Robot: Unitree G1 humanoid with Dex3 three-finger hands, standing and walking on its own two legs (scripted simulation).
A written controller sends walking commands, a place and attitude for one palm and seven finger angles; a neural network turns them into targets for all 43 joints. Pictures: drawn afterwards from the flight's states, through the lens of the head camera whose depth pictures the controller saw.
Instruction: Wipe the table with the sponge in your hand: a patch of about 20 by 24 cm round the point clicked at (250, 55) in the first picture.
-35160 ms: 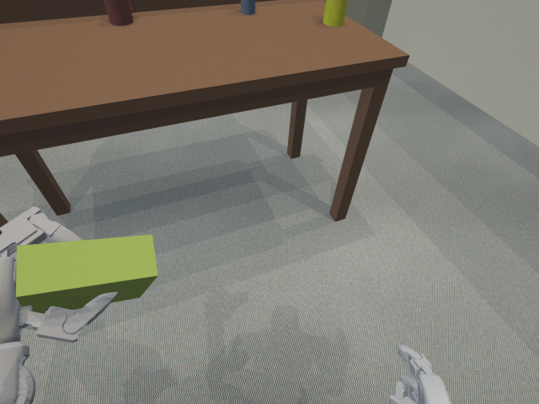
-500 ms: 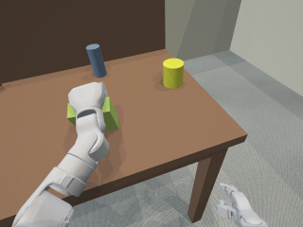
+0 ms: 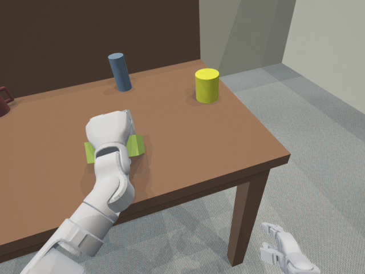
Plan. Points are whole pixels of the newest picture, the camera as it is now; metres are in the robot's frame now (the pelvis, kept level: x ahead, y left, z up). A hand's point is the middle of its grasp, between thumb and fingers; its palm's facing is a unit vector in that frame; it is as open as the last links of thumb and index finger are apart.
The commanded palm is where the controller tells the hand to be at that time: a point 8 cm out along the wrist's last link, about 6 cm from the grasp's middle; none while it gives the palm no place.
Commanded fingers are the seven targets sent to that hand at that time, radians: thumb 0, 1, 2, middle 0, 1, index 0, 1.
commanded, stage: wipe back along the third lane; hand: left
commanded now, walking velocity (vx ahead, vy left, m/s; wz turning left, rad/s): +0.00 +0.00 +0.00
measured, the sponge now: (120, 147) +0.38 +0.21 +0.10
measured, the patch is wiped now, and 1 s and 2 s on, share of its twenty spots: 0.95 0.95 0.95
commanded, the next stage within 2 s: slide back across to the middle lane in 0.32 s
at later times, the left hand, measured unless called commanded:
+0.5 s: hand (124, 152) +0.32 +0.17 +0.14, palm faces +0.19 -0.06 -0.98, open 8.9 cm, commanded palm +0.27 +0.15 +0.17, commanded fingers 0.00 0.10 1.30 -1.20 -1.60 -1.20 -1.60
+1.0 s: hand (109, 154) +0.31 +0.19 +0.15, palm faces +0.21 -0.17 -0.96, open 8.8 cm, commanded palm +0.25 +0.21 +0.20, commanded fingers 0.00 0.10 1.30 -1.20 -1.60 -1.20 -1.60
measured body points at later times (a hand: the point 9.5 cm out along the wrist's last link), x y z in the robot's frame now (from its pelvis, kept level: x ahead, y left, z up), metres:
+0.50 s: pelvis +0.01 -0.03 +0.00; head -0.03 -0.09 +0.44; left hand +0.31 +0.17 +0.19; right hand +0.25 -0.24 -0.08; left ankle +0.00 +0.10 -0.73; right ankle -0.03 -0.09 -0.73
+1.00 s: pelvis +0.01 -0.04 +0.00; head -0.02 -0.09 +0.45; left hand +0.29 +0.19 +0.21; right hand +0.24 -0.26 -0.08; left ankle +0.00 +0.10 -0.73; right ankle -0.03 -0.09 -0.73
